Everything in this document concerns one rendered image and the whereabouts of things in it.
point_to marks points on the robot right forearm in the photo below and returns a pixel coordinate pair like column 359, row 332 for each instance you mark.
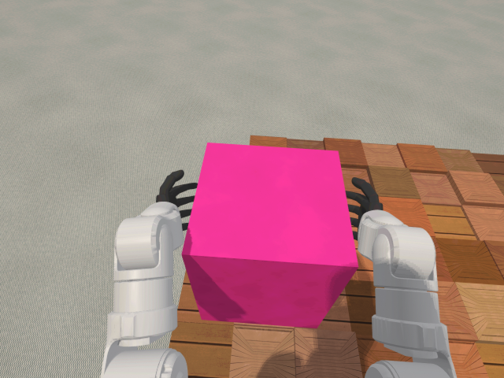
column 407, row 316

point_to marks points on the robot left upper arm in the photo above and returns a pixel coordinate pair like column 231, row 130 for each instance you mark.
column 151, row 363

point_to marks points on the left robot hand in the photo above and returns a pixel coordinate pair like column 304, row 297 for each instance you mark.
column 168, row 193

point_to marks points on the right robot hand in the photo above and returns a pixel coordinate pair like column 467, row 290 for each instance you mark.
column 368, row 203

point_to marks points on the robot right upper arm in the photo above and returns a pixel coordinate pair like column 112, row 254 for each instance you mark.
column 404, row 369

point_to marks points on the robot left forearm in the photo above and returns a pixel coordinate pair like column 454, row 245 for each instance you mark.
column 143, row 309

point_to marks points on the carton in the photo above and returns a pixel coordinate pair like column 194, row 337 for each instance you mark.
column 269, row 240

